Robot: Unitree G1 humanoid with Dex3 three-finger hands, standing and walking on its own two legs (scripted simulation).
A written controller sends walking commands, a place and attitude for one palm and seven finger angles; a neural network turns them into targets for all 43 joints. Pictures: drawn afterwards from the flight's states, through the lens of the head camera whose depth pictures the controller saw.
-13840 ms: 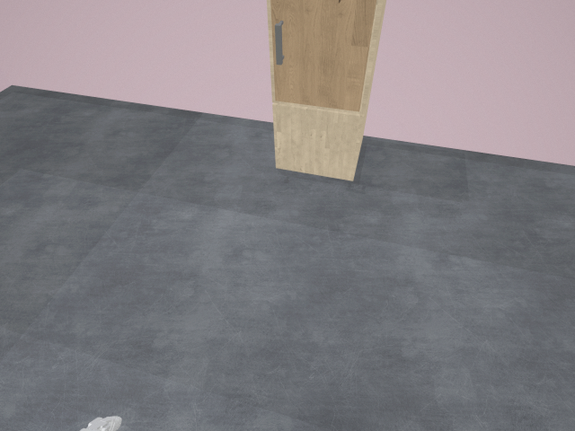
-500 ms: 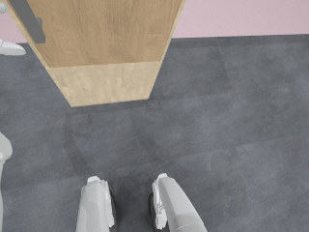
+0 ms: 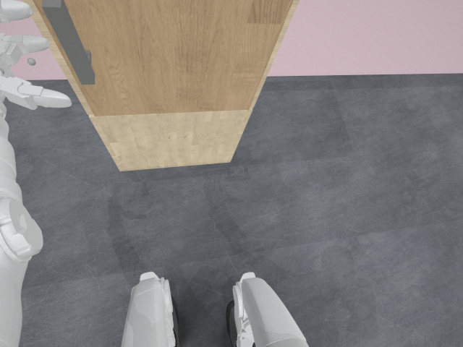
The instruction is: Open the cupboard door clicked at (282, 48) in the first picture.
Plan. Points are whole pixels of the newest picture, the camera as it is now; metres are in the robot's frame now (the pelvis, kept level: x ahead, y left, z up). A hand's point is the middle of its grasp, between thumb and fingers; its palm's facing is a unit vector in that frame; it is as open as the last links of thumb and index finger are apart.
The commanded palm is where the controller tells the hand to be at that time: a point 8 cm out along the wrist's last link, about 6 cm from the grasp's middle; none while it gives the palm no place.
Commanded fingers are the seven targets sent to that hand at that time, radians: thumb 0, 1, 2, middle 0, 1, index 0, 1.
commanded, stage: move the hooked fingers beside the handle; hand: left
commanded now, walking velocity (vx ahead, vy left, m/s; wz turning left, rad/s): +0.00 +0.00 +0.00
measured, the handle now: (73, 35) +0.59 +0.20 +0.06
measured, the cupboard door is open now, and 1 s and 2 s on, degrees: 0 0 0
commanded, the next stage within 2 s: slide the fingers in behind the handle in 0.20 s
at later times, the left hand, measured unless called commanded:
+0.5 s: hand (39, 65) +0.53 +0.24 +0.06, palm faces +0.07 -1.00 -0.01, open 14.0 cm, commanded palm +0.52 +0.26 +0.05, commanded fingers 0.00 -0.50 0.30 -0.30 -1.20 -0.30 -1.20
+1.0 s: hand (66, 64) +0.54 +0.21 +0.05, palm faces +0.07 -1.00 -0.01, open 14.0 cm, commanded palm +0.53 +0.23 +0.05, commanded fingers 0.00 -0.50 0.30 -0.30 -1.20 -0.30 -1.20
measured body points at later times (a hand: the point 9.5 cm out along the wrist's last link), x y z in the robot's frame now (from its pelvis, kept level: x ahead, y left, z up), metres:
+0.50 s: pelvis -0.01 +0.00 -0.01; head +0.17 +0.04 +0.40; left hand +0.53 +0.30 +0.06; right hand +0.00 -0.27 -0.11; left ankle +0.05 +0.10 -0.60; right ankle +0.00 -0.13 -0.60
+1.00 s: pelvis -0.01 -0.01 -0.01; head +0.17 +0.03 +0.40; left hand +0.53 +0.26 +0.06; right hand -0.01 -0.27 -0.11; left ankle +0.05 +0.10 -0.60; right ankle +0.00 -0.13 -0.60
